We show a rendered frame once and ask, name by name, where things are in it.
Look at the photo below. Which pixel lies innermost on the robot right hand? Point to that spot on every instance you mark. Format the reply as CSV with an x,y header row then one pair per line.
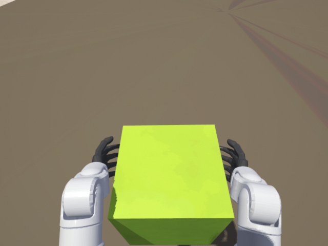
x,y
237,160

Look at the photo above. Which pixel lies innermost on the robot right forearm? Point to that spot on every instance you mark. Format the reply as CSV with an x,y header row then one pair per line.
x,y
259,209

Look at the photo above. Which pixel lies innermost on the carton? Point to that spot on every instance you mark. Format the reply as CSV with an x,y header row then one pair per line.
x,y
170,187

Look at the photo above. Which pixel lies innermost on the robot left forearm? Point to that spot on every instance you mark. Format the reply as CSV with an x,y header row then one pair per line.
x,y
82,207

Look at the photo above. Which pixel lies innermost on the robot left hand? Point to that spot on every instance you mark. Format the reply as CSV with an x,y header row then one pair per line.
x,y
102,151

